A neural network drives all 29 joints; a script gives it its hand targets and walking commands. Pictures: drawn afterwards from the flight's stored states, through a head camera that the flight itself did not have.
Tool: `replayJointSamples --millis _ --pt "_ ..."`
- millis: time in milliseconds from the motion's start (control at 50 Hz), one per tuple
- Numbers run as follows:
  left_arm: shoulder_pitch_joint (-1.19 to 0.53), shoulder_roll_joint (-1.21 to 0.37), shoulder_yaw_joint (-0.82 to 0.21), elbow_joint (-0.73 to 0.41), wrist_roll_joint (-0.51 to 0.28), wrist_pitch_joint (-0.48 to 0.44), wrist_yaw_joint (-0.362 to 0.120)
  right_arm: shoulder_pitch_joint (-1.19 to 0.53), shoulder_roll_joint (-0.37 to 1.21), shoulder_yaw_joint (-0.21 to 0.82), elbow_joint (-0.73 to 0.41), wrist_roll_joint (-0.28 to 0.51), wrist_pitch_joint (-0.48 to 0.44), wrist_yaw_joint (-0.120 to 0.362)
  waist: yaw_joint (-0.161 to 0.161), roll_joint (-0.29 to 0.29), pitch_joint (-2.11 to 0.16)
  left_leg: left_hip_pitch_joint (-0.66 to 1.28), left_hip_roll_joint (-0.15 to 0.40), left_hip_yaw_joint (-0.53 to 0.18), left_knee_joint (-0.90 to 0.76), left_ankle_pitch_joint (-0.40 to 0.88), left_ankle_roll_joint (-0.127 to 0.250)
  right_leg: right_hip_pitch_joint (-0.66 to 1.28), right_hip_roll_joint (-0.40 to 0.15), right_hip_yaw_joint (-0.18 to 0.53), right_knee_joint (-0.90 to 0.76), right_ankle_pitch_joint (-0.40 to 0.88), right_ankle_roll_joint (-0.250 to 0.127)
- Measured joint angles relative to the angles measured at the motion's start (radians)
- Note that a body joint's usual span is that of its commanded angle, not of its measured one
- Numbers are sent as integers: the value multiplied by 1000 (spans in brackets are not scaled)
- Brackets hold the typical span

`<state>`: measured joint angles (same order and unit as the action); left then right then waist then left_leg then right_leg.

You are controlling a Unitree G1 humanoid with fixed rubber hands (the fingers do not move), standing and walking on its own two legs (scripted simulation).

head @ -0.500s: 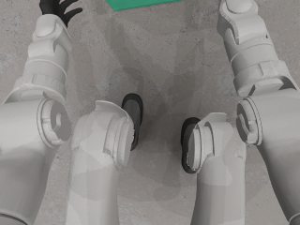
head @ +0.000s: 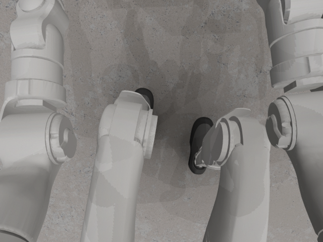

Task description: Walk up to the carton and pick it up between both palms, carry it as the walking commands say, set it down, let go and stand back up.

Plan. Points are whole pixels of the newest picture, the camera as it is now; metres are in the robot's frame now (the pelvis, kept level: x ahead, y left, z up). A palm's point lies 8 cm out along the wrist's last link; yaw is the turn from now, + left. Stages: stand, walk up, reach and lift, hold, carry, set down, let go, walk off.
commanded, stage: set down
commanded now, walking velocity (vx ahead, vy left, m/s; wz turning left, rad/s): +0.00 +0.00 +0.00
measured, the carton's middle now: out of the picture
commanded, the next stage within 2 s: let go in 1.00 s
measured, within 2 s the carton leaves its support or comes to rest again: neither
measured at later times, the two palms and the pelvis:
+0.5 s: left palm out of the picture +0.50 +0.28 -0.01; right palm out of the picture +0.59 -0.07 +0.00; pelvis +0.00 +0.00 +0.12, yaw +0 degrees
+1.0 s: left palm out of the picture +0.49 +0.28 +0.14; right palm out of the picture +0.59 -0.09 +0.16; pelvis +0.02 +0.01 +0.23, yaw +0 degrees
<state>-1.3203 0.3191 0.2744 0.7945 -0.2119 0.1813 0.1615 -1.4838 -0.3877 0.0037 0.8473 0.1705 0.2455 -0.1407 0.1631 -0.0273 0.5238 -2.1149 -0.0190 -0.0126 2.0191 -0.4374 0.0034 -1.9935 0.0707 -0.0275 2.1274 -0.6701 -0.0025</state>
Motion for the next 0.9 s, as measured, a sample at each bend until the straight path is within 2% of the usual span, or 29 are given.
replayJointSamples --millis 80,220,320,420,520,620,740,900 --pt "18 1 -15 -91 14 42 8 -21 -18 -57 9 -25 24 5 6 12 -3 61 -10 -15 -58 8 -4 66 -7 -11 -68 12 -3" --pt "-32 2 -21 -64 22 83 0 -32 -47 -62 59 -21 46 46 -3 18 -63 117 -3 -22 -167 32 3 116 1 -8 -192 57 4" --pt "-29 -26 10 -76 55 100 3 -9 -49 -46 0 -13 67 59 -4 21 -70 187 9 -10 -241 39 9 173 11 10 -269 78 10" --pt "-4 -16 20 -178 50 139 8 -5 -49 -29 -110 -21 112 46 -9 17 10 314 10 0 -327 48 7 290 11 26 -349 94 8" --pt "35 -5 13 -180 45 188 4 17 -28 -39 -86 -31 158 41 -8 -5 -3 396 3 -10 -407 59 0 372 5 20 -430 107 0" --pt "58 -11 2 -230 48 195 2 29 -27 -70 -102 -32 152 47 2 -1 -3 471 -2 -26 -485 76 -5 451 1 10 -518 128 -4" --pt "71 -9 -11 -261 46 214 0 42 -30 -89 -109 -48 157 63 -4 15 -2 568 -5 -33 -601 111 -1 548 -3 11 -642 170 0" --pt "115 -37 -1 -232 65 219 -4 114 -31 -99 -96 -62 151 97 -10 8 -26 738 2 -13 -799 167 8 705 -3 42 -838 240 10"
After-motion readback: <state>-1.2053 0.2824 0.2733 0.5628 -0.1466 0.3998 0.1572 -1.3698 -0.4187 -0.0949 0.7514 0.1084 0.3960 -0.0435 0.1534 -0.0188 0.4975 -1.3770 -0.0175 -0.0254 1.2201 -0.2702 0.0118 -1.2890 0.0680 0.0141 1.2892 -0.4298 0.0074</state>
